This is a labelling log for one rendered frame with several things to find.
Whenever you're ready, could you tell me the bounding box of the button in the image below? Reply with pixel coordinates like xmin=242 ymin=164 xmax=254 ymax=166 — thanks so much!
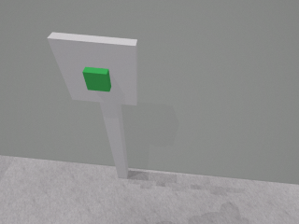
xmin=82 ymin=66 xmax=111 ymax=92

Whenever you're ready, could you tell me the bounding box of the panel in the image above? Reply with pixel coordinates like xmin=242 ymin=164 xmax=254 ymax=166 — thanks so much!
xmin=47 ymin=32 xmax=138 ymax=179

